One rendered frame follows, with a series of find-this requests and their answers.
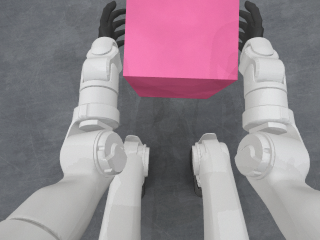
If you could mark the robot left forearm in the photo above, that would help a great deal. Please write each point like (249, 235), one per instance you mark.
(99, 89)

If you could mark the robot right forearm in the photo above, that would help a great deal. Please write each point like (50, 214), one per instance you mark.
(265, 91)

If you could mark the left robot hand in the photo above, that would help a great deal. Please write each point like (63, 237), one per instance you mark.
(107, 26)

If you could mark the right robot shin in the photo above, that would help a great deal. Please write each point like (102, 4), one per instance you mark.
(223, 146)

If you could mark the robot left upper arm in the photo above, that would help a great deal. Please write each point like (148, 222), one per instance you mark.
(63, 211)

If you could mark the right robot hand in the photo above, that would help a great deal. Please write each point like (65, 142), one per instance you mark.
(253, 25)

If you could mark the carton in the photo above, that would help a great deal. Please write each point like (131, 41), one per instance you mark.
(181, 48)

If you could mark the robot right upper arm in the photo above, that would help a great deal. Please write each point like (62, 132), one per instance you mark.
(276, 167)

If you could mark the left robot foot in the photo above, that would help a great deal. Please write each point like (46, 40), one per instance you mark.
(143, 188)

